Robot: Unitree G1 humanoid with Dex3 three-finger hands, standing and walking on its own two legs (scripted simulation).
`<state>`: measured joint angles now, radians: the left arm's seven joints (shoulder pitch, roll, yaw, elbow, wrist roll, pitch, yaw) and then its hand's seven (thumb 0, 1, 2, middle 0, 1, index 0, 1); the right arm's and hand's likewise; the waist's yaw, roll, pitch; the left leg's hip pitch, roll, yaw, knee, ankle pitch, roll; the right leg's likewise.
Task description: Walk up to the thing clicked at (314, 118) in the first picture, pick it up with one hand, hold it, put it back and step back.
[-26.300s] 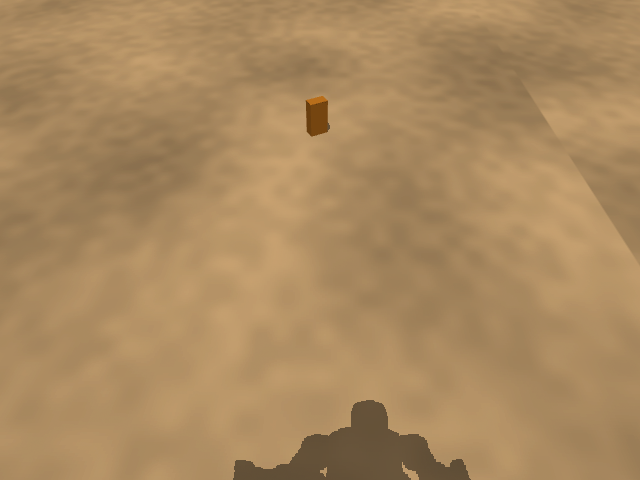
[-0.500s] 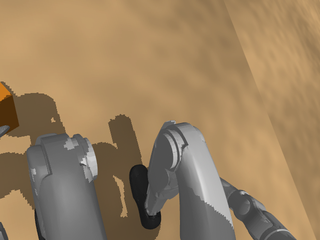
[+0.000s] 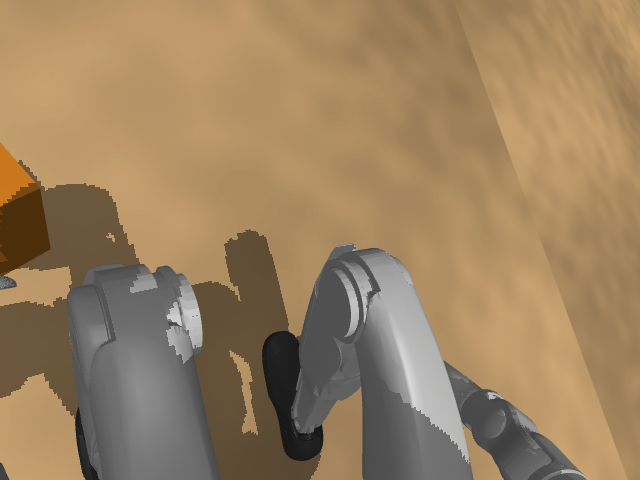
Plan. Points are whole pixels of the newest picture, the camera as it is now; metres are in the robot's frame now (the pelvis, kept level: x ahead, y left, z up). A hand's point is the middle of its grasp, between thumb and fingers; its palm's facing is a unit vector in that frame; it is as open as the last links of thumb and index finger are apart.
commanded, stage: withdraw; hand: left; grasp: from the side
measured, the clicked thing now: out of the picture +0.40 +0.30 -0.19
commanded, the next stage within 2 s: rise in 0.16 s
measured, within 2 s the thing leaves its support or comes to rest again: neither
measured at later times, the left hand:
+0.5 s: hand out of the picture +0.33 +0.39 -0.04, palm faces +0.41 -0.86 -0.30, open 17.5 cm
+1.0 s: hand out of the picture +0.24 +0.30 +0.17, palm faces +0.33 -0.84 -0.43, open 17.7 cm
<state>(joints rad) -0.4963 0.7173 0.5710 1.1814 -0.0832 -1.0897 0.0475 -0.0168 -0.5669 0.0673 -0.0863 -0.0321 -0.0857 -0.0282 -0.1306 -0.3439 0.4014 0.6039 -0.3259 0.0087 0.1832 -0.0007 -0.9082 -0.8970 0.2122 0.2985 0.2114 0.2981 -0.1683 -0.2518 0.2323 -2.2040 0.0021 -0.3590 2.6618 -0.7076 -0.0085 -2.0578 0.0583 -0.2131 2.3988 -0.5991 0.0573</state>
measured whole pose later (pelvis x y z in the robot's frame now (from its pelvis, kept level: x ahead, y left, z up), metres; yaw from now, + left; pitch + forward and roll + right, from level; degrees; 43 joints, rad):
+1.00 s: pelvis +0.04 -0.02 +0.27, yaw +13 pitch +28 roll -3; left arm 0.05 0.38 0.21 0.37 0.00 0.04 0.10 -0.01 -0.59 0.02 -0.05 -0.05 -0.05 -0.04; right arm 0.10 -0.25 -0.01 0.52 0.05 0.08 -0.08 0.01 -0.90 -0.90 0.21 0.30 0.21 0.30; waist -0.03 0.01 -0.18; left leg -1.56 0.04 -0.07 1.71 -0.63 -0.02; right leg -1.54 -0.02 -0.04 1.66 -0.61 0.01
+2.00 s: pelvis +0.09 -0.01 +0.44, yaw +15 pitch +7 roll -2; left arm 0.47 0.20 -0.02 0.00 -0.01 0.26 0.14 -0.01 -0.59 0.01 -0.04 -0.05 -0.05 -0.04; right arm 0.28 -0.21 0.02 0.50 0.01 -0.11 -0.18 0.01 -0.90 -0.90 0.21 0.30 0.21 0.30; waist -0.02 0.04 -0.11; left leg -0.63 0.05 -0.04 0.97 -0.46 -0.02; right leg -0.60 -0.02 -0.05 0.91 -0.44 0.02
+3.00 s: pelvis +0.10 -0.01 +0.44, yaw +15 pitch +7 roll -2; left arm 0.47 0.20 -0.01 0.00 -0.01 0.25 0.13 -0.01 -0.59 0.01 -0.04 -0.05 -0.04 -0.04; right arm 0.28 -0.21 0.02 0.52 0.01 -0.14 -0.18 0.01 -0.91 -0.90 0.21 0.30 0.21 0.30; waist -0.02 0.04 -0.11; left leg -0.63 0.05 -0.03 0.96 -0.46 -0.02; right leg -0.60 -0.02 -0.04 0.92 -0.44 0.01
